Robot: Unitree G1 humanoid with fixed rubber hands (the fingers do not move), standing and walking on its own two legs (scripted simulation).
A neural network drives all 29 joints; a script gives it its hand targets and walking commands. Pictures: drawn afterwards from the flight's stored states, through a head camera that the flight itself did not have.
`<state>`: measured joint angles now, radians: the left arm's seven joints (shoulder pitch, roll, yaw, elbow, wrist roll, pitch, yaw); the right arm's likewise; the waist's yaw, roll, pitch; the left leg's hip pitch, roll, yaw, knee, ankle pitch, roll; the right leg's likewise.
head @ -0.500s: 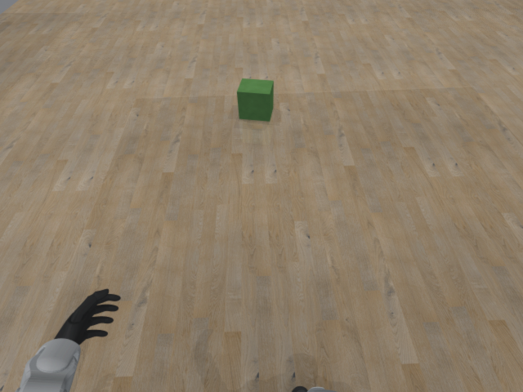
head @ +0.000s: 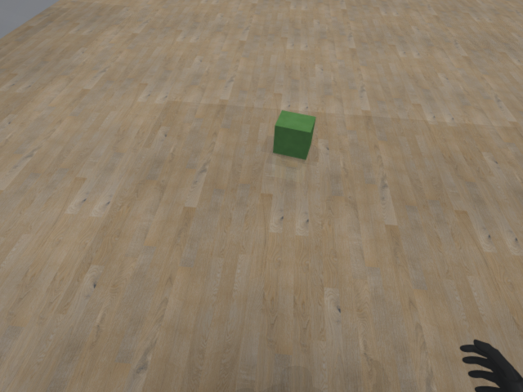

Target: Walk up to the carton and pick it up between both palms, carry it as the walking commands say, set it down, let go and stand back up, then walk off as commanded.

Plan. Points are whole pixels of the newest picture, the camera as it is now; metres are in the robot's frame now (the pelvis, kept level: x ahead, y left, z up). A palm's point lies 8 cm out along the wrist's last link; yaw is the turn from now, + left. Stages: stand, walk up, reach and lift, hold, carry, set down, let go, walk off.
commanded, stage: walk up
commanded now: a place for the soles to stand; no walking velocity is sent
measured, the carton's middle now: (294, 135) +1.57 -0.06 -0.66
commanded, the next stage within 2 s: none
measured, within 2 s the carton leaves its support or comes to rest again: neither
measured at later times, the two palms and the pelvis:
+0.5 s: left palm (141, 232) +0.40 +0.29 -0.04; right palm (497, 323) +0.30 -0.38 -0.09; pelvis +0.26 -0.04 +0.01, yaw +0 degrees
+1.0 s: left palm (164, 176) +0.59 +0.30 -0.07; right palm (462, 206) +0.54 -0.37 -0.04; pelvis +0.48 -0.02 +0.01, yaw -1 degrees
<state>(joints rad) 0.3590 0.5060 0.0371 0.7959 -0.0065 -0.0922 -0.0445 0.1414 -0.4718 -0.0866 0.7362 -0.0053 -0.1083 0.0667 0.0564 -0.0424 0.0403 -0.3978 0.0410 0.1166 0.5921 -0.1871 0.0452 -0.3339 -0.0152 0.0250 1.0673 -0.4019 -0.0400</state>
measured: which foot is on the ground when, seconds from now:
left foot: down 0.00-0.34, up 0.36-0.70, down 0.72-1.00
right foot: up 0.00-0.30, down 0.32-0.74, up 0.76-1.00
